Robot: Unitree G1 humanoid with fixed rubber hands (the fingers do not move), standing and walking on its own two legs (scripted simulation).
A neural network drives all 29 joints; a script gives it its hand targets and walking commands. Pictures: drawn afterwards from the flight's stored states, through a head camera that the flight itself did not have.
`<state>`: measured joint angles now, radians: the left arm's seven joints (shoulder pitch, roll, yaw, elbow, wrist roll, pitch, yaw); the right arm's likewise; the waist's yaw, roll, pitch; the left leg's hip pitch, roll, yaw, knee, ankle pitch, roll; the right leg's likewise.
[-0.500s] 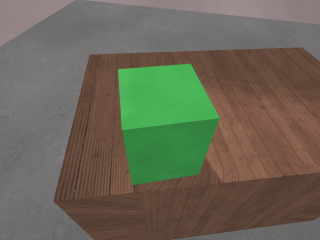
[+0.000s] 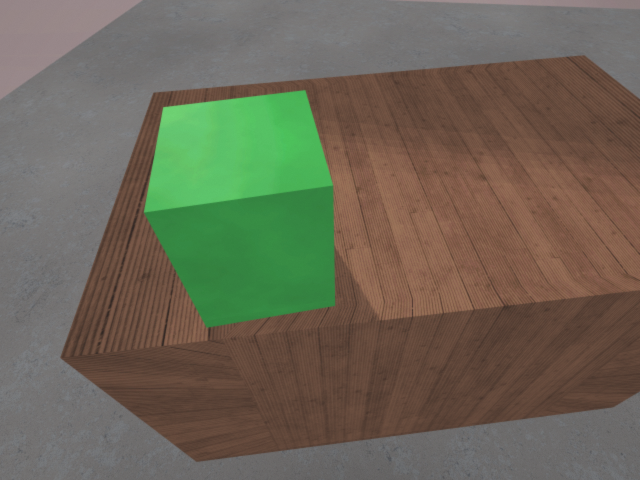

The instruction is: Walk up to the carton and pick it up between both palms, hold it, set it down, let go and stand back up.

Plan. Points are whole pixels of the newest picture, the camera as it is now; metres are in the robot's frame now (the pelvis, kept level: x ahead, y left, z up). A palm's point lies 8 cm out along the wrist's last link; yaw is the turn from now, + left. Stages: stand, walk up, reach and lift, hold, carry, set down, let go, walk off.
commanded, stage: walk up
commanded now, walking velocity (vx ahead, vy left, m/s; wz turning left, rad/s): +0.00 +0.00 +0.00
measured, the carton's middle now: (254, 212) +0.48 +0.08 +0.07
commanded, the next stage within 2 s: none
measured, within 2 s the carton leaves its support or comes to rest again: neither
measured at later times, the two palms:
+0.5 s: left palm out of the picture -0.05 +0.26 -0.13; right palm out of the picture -0.01 -0.23 -0.15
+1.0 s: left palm out of the picture +0.06 +0.30 -0.14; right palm out of the picture -0.01 -0.11 -0.15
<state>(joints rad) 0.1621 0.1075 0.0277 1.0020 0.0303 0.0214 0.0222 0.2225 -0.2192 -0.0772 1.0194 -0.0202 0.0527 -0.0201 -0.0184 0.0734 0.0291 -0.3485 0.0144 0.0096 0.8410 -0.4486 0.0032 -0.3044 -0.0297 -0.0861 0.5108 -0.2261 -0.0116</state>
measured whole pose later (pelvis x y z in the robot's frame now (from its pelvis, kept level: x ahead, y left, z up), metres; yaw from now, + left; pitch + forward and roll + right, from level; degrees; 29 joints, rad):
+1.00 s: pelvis +0.00 +0.08 +0.00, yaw +3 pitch -1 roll +0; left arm 0.15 0.13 0.04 1.03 0.01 0.02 0.03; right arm 0.34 -0.08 0.00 1.07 -0.02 -0.03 -0.03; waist -0.03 0.01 0.06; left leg -0.12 0.03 0.08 0.54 -0.40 0.00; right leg -0.29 -0.01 -0.07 0.53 -0.21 -0.02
